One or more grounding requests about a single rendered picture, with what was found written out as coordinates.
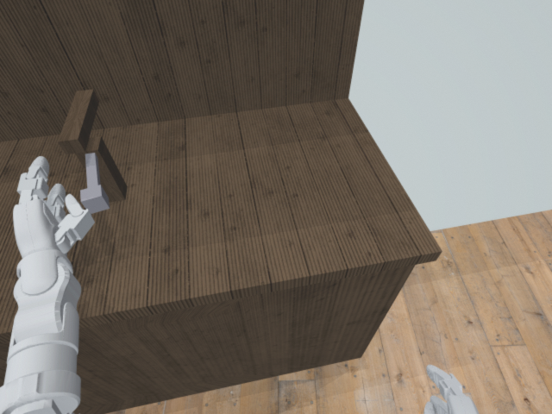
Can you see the robot right hand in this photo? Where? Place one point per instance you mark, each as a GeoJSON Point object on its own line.
{"type": "Point", "coordinates": [451, 390]}

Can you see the robot left forearm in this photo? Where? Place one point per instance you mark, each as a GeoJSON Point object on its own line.
{"type": "Point", "coordinates": [41, 374]}

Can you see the counter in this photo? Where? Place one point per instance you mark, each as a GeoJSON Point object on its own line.
{"type": "Point", "coordinates": [255, 229]}

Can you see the tap lever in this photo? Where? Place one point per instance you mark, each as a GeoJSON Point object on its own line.
{"type": "Point", "coordinates": [93, 198]}

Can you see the robot left hand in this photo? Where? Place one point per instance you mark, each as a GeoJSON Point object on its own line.
{"type": "Point", "coordinates": [43, 224]}

